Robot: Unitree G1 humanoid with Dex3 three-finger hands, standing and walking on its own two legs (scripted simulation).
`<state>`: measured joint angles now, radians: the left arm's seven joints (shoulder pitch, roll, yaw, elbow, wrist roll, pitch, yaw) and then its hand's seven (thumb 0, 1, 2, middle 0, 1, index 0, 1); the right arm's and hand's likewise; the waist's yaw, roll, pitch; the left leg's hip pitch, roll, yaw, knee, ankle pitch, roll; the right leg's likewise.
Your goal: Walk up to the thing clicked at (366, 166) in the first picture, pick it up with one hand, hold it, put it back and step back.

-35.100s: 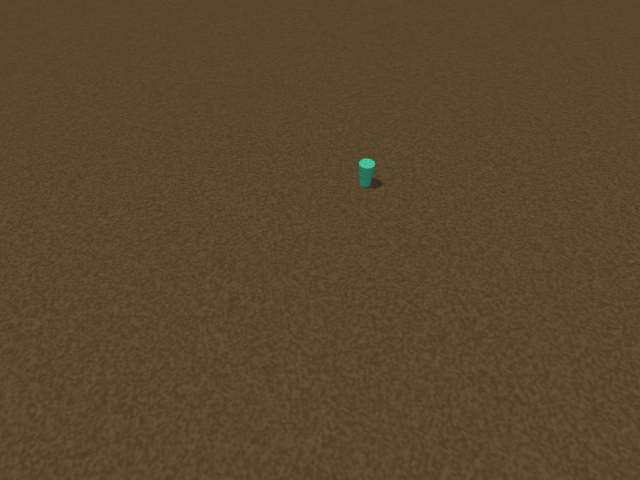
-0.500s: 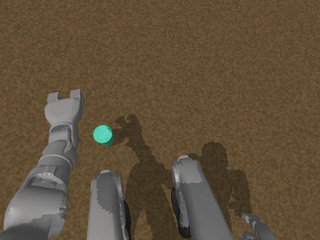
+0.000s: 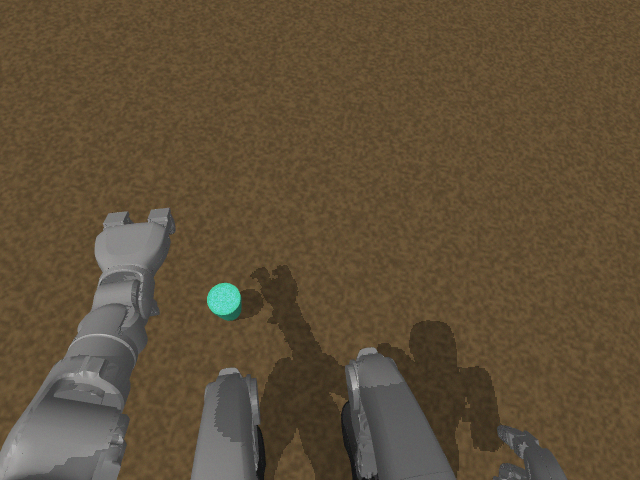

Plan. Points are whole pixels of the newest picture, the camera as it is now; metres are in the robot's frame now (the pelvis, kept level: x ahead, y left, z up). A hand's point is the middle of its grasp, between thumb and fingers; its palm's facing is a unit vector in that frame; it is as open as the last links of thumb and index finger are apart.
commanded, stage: go down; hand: left
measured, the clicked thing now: (227, 305) +0.45 +0.15 -0.51
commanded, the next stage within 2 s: none
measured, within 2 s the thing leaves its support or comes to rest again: neither
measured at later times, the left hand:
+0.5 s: hand (133, 258) +0.42 +0.22 -0.07, palm faces -0.43 +0.00 -0.90, open 13.6 cm
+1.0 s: hand (124, 248) +0.42 +0.22 -0.05, palm faces -0.43 +0.00 -0.90, open 13.8 cm
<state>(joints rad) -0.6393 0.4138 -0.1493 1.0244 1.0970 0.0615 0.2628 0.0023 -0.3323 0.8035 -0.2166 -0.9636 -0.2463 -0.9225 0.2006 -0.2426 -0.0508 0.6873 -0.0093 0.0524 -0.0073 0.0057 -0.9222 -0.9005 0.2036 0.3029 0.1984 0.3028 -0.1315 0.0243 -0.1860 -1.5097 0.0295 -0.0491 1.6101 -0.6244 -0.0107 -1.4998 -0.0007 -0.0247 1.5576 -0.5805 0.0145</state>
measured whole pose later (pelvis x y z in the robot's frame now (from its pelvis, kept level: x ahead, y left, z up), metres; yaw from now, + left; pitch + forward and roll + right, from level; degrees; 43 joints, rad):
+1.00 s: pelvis +0.02 +0.01 +0.06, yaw +0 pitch +26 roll -3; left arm -0.63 0.41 -0.13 1.09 1.10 0.04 0.28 0.00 -0.45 0.91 -0.19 -0.91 -0.17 -0.92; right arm 0.25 -0.22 -0.04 0.73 -0.01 0.03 -0.01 0.01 -0.92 -0.90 0.20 0.30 0.20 0.30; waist -0.14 0.03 -0.16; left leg -1.25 0.04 -0.03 1.36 -0.56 0.00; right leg -1.24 0.01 -0.02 1.29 -0.51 0.02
